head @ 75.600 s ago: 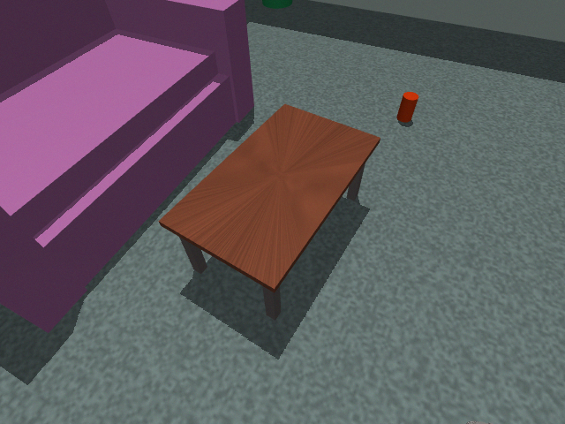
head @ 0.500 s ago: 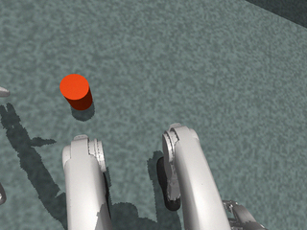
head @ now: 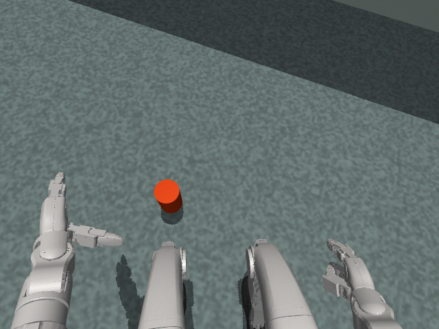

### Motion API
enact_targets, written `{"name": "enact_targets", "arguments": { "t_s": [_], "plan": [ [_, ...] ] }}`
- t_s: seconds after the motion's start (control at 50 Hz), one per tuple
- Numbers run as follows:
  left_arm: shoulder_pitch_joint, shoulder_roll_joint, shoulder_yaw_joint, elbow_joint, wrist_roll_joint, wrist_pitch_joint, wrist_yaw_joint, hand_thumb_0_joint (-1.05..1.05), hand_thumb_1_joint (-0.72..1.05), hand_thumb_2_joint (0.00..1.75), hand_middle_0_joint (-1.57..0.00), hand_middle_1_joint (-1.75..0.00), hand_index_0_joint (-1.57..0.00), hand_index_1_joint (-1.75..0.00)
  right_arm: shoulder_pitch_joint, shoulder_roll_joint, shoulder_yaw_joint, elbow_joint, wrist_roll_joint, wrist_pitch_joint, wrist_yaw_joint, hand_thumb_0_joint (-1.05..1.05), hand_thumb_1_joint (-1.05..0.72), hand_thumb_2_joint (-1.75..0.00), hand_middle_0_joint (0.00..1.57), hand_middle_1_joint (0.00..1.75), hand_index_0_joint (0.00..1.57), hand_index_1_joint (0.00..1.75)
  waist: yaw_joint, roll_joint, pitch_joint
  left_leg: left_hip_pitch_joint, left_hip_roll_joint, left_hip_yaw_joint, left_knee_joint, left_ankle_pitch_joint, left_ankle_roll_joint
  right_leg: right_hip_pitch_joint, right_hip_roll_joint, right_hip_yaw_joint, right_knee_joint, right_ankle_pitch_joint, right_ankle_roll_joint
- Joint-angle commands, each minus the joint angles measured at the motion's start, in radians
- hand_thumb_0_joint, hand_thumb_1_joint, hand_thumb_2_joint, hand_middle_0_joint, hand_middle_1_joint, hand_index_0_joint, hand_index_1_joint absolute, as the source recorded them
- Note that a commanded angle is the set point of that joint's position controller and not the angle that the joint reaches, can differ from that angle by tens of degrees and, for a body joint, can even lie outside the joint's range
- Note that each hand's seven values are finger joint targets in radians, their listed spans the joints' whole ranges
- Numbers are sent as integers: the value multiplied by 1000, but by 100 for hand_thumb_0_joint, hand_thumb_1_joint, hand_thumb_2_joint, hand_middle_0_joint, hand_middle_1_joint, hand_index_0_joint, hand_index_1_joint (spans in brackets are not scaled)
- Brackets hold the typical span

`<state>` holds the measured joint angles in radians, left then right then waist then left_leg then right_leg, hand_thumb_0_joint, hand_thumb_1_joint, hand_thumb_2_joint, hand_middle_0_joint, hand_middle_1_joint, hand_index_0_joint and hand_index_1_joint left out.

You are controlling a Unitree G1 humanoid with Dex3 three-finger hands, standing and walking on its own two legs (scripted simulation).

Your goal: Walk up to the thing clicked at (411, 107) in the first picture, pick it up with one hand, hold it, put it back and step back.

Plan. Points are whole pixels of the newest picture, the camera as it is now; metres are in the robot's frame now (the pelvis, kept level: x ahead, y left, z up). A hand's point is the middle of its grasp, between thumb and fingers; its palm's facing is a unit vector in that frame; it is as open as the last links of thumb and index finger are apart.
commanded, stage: home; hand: left
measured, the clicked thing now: (169, 197) +0.47 +0.16 -0.51
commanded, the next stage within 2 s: none
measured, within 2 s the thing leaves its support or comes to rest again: neither
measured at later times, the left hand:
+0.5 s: hand (82, 268) +0.21 +0.19 +0.07, palm faces +0.14 -0.94 -0.31, open 17.3 cm
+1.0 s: hand (82, 276) +0.21 +0.19 +0.08, palm faces +0.15 -0.95 -0.29, open 17.2 cm
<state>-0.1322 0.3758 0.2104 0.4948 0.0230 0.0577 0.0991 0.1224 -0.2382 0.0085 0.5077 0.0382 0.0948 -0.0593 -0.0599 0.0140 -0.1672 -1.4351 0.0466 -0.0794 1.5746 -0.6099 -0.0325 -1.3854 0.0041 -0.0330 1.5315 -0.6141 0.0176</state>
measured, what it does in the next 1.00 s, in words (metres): rises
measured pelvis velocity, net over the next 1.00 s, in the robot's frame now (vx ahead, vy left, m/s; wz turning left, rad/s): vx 0.04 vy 0.00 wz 0.04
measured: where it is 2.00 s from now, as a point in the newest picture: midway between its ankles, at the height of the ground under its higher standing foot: (215, 322)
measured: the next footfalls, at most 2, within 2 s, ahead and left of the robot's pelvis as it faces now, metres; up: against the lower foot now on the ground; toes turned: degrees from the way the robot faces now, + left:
none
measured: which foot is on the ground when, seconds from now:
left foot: down 0.00-1.00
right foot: down 0.00-1.00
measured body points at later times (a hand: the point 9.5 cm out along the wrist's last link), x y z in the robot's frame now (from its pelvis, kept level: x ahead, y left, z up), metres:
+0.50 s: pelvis +0.04 +0.00 +0.13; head +0.07 +0.00 +0.57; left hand +0.20 +0.24 +0.09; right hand +0.21 -0.23 +0.05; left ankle +0.05 +0.13 -0.55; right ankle +0.05 -0.13 -0.55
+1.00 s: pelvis +0.04 +0.00 +0.13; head +0.06 +0.00 +0.58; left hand +0.19 +0.24 +0.10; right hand +0.21 -0.24 +0.06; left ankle +0.05 +0.13 -0.55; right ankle +0.05 -0.13 -0.55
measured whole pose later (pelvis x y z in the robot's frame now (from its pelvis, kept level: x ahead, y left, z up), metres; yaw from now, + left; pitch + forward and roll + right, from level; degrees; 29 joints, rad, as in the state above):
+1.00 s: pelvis +0.04 +0.00 +0.13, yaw +2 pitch +7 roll -2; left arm 0.46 0.19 -0.01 0.01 -0.01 0.26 0.15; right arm 0.28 -0.21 0.03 0.50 0.01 -0.11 -0.18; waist -0.03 0.04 -0.11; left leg -0.64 0.04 -0.05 0.97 -0.46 -0.03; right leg -0.59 -0.01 -0.03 0.93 -0.47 0.02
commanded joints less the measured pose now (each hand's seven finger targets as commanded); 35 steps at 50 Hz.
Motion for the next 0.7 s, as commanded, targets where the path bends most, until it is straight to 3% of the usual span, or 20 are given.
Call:
{"name": "enact_targets", "arguments": {
  "t_s": [0.0, 0.02, 0.06, 0.1, 0.14, 0.22, 0.24, 0.28, 0.32, 0.36, 0.5, 0.58, 0.64, 0.66, 0.68],
  "plan": [
    [24, 170, 52, -203, -6, -16, 39, 0, -50, 8, -6, -6, -6, -6, 101, -144, -62, -96, 7, -55, -31, 0, -90, -90, 20, 30, 20, 30, 13, 91, -416, 495, -18, 42, -332, 274, 42, 392, 7, -7, -332, 283, -36],
    [72, 171, 45, -212, -7, -4, 46, 0, -48, 9, -6, -6, -6, -6, 101, -136, -57, -106, 8, -62, -38, 0, -90, -90, 20, 30, 20, 30, 19, 82, -411, 524, -19, 47, -355, 288, 44, 438, 6, -2, -365, 299, -33],
    [18, 113, -19, -331, -18, 4, 53, 0, -49, 9, -6, -6, -6, -6, 110, -115, -46, -110, 7, -76, -47, 0, -90, -90, 20, 30, 20, 30, -1, 78, -406, 569, -22, 54, -396, 310, 45, 515, 3, 1, -413, 337, -30],
    [157, 95, -17, -272, -17, 31, 65, 0, -52, 7, -5, -6, -5, -6, 113, -113, -45, -105, 8, -95, -61, 0, -90, -90, 20, 30, 20, 30, 9, 65, -338, 606, -24, 61, -439, 324, 44, 552, 1, 4, -462, 349, -27],
    [218, 65, -47, -298, -20, 52, 71, 0, -49, 9, -6, -6, -6, -6, 111, -113, -47, -117, 6, -108, -73, 0, -90, -90, 20, 30, 20, 30, 4, 61, -271, 633, -25, 61, -496, 307, 43, 593, -1, 4, -517, 333, -25],
    [250, 24, -101, -452, -27, 80, 85, 0, -51, 8, -6, -6, -6, -6, 112, -85, -29, -133, 8, -134, -94, 0, -90, -90, 20, 30, 20, 30, 18, 74, -230, 734, -30, 66, -608, 256, 38, 680, 1, -5, -612, 284, -24],
    [360, 14, -96, -413, -26, 95, 88, 0, -52, 7, -5, -6, -5, -6, 110, -97, -40, -147, 9, -139, -101, 0, -90, -90, 20, 30, 20, 30, 16, 65, -195, 743, -31, 68, -624, 268, 39, 695, 3, -7, -631, 295, -22],
    [404, -23, -136, -485, -32, 111, 89, 0, -51, 8, -6, -6, -6, -6, 106, -92, -36, -157, 6, -149, -109, 0, -90, -90, 20, 30, 20, 30, 17, 52, -154, 765, -30, 67, -664, 268, 38, 729, 6, -18, -659, 296, -22],
    [412, -13, -141, -596, -34, 121, 93, 0, -50, 8, -6, -6, -6, -6, 99, -74, -24, -166, 6, -159, -119, 0, -90, -90, 20, 30, 20, 30, 29, 56, -157, 801, -32, 69, -685, 288, 37, 765, 7, -20, -683, 311, -21],
    [526, -47, -161, -590, -36, 141, 89, 0, -51, 8, -6, -6, -6, -6, 97, -78, -25, -182, 2, -170, -123, 0, -90, -90, 20, 30, 20, 30, 22, 24, -108, 811, -29, 69, -706, 300, 39, 775, 12, -28, -703, 317, -19],
    [588, -64, -168, -685, -33, 150, 72, 0, -51, 8, -6, -6, -6, -6, 92, -84, -33, -198, -10, -206, -129, 0, -90, -90, 20, 30, 20, 30, 26, -6, -3, 829, -33, 78, -752, 271, 38, 789, 14, -32, -754, 280, -13],
    [551, -70, -167, -698, -27, 146, 63, 0, -51, 8, -6, -6, -6, -6, 96, -87, -34, -197, -19, -228, -130, 0, -90, -90, 20, 30, 20, 30, 12, -14, -9, 846, -36, 83, -742, 298, 40, 795, 9, -20, -758, 311, -10],
    [542, -71, -168, -716, -24, 139, 62, 0, -51, 8, -6, -6, -6, -6, 88, -85, -35, -193, -25, -240, -130, 0, -90, -90, 20, 30, 20, 30, 23, 22, -36, 876, -38, 82, -749, 307, 35, 815, 9, -22, -757, 315, -12],
    [548, -85, -173, -695, -23, 145, 61, 0, -50, 8, -6, -6, -6, -6, 101, -85, -37, -179, -26, -244, -132, 0, -90, -90, 20, 30, 20, 30, 14, 14, -43, 887, -38, 81, -748, 310, 34, 814, 9, -20, -754, 318, -11],
    [554, -72, -161, -705, -24, 146, 62, 0, -51, 8, -5, -6, -6, -6, 94, -83, -34, -179, -26, -246, -132, 0, -90, -90, 20, 30, 20, 30, 30, 21, -47, 880, -40, 81, -747, 320, 34, 830, 8, -21, -760, 328, -12]
  ]
}}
